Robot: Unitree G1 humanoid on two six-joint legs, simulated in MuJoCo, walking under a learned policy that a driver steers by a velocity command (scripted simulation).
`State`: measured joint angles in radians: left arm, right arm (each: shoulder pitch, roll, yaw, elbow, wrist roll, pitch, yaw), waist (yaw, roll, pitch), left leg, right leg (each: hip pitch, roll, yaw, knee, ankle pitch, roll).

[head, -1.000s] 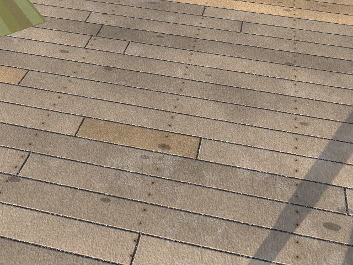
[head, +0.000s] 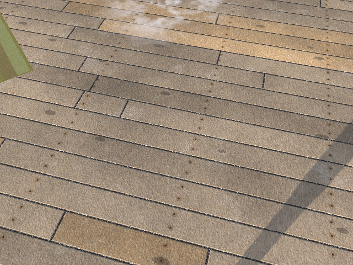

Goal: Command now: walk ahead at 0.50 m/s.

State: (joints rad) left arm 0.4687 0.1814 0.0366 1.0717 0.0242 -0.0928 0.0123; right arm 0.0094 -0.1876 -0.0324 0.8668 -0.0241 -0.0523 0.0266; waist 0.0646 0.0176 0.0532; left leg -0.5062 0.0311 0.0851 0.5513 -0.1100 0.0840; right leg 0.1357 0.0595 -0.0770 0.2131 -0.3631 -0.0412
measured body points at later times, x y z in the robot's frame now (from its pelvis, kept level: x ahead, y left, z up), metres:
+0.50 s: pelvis +0.21 +0.02 +0.01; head +0.23 +0.02 +0.46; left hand +0.30 +0.24 -0.14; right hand +0.18 -0.21 -0.15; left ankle +0.14 +0.09 -0.73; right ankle +0.29 -0.07 -0.72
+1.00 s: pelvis +0.24 +0.01 +0.01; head +0.25 +0.01 +0.46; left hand +0.24 +0.23 -0.15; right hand +0.22 -0.21 -0.15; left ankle +0.18 +0.11 -0.73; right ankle +0.29 -0.07 -0.73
